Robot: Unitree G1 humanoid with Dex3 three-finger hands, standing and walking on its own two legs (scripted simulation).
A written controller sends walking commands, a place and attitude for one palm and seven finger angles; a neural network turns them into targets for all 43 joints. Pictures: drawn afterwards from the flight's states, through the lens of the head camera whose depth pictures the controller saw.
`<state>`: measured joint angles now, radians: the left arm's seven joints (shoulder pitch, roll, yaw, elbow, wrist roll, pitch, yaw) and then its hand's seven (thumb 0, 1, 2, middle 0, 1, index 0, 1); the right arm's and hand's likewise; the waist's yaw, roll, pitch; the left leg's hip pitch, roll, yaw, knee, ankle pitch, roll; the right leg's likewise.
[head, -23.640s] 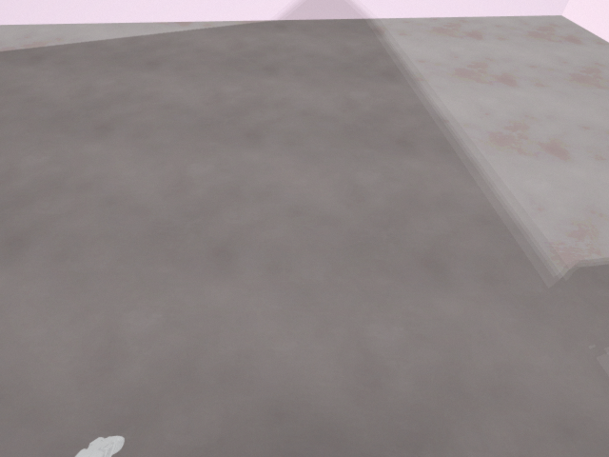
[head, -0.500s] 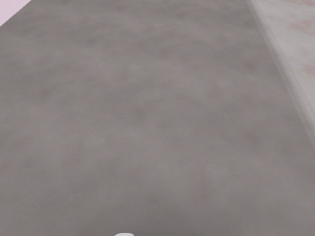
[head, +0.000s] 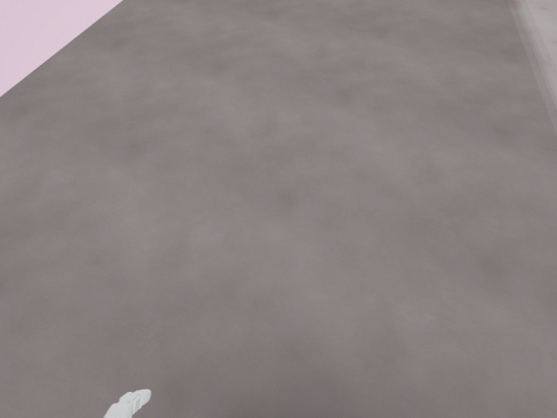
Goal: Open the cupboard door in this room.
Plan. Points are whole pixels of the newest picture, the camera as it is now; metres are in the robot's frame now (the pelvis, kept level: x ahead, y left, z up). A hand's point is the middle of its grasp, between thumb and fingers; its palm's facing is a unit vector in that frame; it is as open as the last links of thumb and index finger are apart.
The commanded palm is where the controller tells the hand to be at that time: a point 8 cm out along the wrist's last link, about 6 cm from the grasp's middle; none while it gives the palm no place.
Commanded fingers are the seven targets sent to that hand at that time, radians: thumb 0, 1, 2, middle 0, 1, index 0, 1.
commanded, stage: turn or walk to find it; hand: left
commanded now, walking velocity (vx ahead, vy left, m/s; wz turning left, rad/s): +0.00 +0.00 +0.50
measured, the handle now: out of the picture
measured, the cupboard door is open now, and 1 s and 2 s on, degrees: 0 0 0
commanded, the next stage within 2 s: none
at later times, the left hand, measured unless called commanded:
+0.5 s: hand out of the picture -0.06 +0.19 -0.16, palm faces +0.34 -0.90 -0.26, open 7.4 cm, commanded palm none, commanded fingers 0.00 0.90 0.90 -0.20 -0.30 -0.20 -0.30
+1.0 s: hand out of the picture -0.04 +0.23 -0.15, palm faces +0.50 -0.82 -0.27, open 7.4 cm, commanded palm none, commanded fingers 0.00 0.90 0.90 -0.20 -0.30 -0.20 -0.30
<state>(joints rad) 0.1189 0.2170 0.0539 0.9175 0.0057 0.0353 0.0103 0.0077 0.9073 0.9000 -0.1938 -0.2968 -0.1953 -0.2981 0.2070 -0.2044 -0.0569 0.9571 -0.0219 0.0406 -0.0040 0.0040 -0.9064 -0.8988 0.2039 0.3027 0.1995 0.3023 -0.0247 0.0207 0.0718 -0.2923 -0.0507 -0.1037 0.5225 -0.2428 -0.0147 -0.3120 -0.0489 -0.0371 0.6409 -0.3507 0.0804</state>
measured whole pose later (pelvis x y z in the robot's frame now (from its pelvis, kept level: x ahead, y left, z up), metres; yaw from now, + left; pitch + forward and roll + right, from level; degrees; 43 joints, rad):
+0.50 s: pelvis -0.03 -0.01 +0.00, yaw +17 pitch +0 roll +1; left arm 0.25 0.20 0.06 0.96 0.03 0.02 0.02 0.01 0.91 0.90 -0.20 -0.30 -0.20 -0.30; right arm 0.14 -0.24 -0.07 0.98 -0.01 0.07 0.01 0.01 -0.91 -0.90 0.20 0.30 0.19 0.30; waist 0.03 -0.01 0.10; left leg -0.33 0.04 0.06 0.75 -0.43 -0.06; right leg -0.24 -0.17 -0.31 0.57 -0.31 0.00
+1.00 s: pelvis -0.04 -0.01 +0.01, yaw +31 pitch +0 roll +1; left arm 0.10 0.23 0.06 0.92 0.01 0.05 0.01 0.01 0.91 0.90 -0.19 -0.30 -0.19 -0.30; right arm 0.22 -0.19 -0.05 0.96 -0.02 0.04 0.00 0.00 -0.91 -0.90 0.20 0.30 0.20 0.30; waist -0.03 0.01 0.07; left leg -0.27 -0.06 -0.11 0.48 -0.20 0.01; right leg -0.38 -0.05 -0.01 0.80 -0.43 0.09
